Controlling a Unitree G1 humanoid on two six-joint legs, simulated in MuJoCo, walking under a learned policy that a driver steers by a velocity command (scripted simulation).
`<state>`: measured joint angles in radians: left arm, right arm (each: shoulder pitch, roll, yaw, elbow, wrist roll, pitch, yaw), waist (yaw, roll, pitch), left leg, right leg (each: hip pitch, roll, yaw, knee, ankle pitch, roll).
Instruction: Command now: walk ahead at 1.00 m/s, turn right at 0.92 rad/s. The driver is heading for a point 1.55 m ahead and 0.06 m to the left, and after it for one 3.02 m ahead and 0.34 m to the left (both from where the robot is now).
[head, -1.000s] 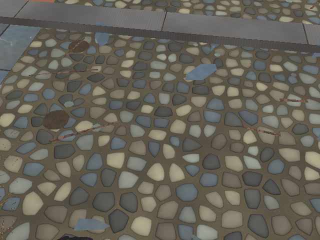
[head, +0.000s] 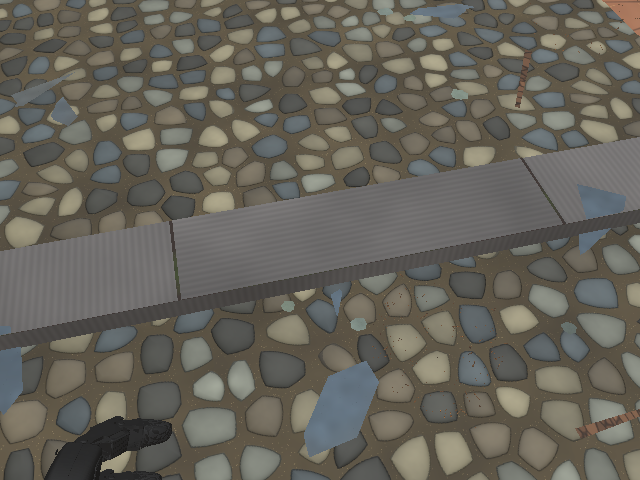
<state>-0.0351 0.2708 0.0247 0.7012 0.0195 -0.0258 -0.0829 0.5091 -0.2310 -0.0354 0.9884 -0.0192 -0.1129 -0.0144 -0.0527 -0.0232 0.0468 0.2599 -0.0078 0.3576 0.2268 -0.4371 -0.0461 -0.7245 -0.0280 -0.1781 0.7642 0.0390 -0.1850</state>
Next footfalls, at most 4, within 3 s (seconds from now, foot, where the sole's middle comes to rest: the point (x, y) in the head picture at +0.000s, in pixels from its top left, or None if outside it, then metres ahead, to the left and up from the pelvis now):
0.06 right None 0.25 -0.02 -0.75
0.50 left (310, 369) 0.71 0.02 -0.75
0.84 right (444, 253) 0.97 -0.32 -0.69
1.22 left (346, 186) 1.21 -0.10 -0.69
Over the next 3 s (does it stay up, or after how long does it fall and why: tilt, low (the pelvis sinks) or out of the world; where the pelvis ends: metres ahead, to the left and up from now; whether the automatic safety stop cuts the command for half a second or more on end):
stays up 1.85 0.00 0.08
